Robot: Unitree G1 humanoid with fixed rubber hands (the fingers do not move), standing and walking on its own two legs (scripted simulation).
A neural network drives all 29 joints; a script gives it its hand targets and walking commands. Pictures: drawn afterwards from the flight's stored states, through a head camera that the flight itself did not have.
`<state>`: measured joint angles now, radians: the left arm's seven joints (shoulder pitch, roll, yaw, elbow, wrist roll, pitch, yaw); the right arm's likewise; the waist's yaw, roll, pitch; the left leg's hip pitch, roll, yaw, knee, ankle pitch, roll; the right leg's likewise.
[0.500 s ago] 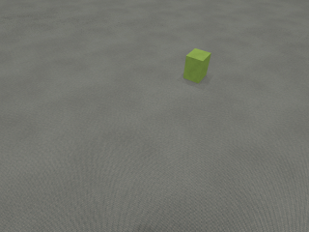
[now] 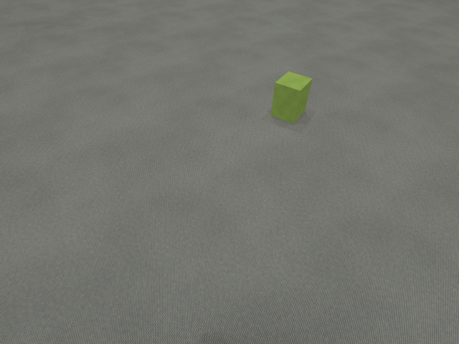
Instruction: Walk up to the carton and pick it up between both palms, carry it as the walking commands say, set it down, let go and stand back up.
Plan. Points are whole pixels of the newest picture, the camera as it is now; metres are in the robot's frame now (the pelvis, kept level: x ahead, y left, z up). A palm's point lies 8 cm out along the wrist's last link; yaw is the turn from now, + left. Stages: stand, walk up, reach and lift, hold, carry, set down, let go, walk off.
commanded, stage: stand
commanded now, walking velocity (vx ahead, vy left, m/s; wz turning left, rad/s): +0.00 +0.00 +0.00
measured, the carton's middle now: (290, 97) +1.92 -0.51 -0.65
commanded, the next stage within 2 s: walk up in 0.12 s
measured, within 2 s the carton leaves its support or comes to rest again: neither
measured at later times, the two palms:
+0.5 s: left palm out of the picture +0.11 +0.30 -0.10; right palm out of the picture +0.07 -0.34 -0.11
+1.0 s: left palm (119, 283) +0.29 +0.23 -0.10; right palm (452, 303) +0.23 -0.43 -0.09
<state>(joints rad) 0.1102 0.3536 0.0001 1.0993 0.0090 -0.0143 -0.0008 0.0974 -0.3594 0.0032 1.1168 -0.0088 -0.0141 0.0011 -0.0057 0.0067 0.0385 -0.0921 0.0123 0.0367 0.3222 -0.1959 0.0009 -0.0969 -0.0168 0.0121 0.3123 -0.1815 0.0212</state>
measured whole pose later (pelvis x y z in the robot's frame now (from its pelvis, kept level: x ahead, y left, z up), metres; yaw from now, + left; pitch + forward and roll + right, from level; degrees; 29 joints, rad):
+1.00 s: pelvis +0.20 -0.08 -0.01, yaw -19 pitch +0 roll -1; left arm 0.42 0.43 0.04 0.90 0.00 -0.09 -0.05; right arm 0.12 -0.45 -0.09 0.89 -0.03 -0.01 0.15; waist 0.06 0.03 -0.02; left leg -0.52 0.09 -0.01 0.64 -0.19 -0.02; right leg -0.13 -0.02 0.02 0.39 -0.26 0.01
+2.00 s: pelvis +0.77 -0.12 -0.03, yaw -34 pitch -1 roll +0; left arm 0.35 0.48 0.06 0.97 0.00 -0.08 -0.01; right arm 0.21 -0.44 -0.11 0.83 -0.03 -0.05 0.10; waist 0.01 -0.01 0.01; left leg -0.38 0.08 0.10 0.66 -0.28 0.00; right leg -0.40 -0.07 0.01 1.09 -0.43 -0.06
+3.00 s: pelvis +1.24 -0.14 -0.02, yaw -36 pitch -2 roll -1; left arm 0.31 0.44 0.07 0.87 0.01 -0.11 0.01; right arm 0.30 -0.43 -0.07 0.86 -0.03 0.01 0.10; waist 0.00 0.10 0.05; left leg -0.51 0.09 -0.03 0.95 -0.38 0.01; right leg -0.29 -0.08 -0.10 0.60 -0.27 -0.02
